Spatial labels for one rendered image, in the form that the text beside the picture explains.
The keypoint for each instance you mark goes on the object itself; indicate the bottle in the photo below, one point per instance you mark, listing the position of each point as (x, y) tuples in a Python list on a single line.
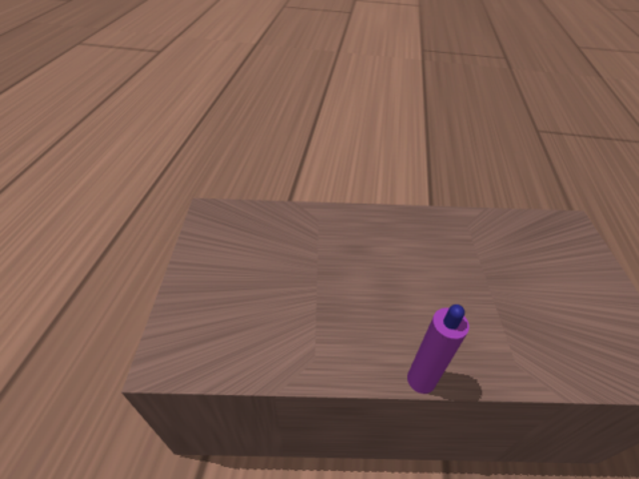
[(445, 333)]

